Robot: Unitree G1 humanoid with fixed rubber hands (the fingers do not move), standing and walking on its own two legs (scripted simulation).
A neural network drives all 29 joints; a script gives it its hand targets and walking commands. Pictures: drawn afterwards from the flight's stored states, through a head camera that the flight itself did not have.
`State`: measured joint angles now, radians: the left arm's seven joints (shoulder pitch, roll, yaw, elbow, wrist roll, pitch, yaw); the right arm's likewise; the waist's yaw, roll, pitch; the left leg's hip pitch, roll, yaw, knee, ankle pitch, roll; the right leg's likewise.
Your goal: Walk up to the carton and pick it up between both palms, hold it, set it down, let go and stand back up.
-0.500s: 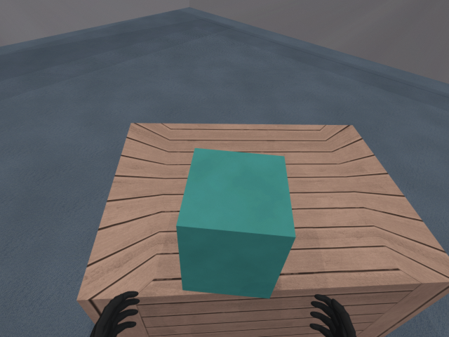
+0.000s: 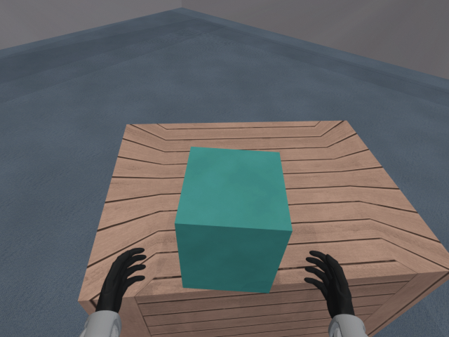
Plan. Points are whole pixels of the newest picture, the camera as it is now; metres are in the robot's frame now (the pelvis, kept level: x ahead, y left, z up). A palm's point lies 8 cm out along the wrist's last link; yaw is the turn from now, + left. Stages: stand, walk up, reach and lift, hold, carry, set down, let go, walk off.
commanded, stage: reach and lift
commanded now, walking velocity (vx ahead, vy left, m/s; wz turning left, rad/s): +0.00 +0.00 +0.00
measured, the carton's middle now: (230, 220) +0.40 -0.01 -0.04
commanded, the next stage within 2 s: none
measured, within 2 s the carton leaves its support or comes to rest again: neither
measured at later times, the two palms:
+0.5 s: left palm (120, 243) +0.30 +0.19 +0.03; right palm (334, 249) +0.29 -0.20 +0.04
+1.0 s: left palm (127, 188) +0.37 +0.18 +0.10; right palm (335, 200) +0.36 -0.20 +0.10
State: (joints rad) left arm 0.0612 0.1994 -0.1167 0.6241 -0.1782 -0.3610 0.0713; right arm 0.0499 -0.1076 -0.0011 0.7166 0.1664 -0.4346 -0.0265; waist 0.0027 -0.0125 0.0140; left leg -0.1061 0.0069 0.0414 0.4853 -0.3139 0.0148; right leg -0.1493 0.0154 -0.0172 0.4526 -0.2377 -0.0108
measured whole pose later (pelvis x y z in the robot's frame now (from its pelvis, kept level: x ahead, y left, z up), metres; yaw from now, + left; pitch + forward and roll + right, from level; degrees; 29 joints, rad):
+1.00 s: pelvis -0.01 -0.01 +0.01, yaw +0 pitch +2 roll -1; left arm -0.52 0.23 0.07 0.51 -0.17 0.28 0.03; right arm -0.48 -0.17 -0.04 0.55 0.24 0.14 -0.16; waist -0.02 -0.01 -0.01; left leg -0.18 0.02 0.03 0.39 -0.23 0.00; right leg -0.21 0.03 -0.03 0.33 -0.14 -0.02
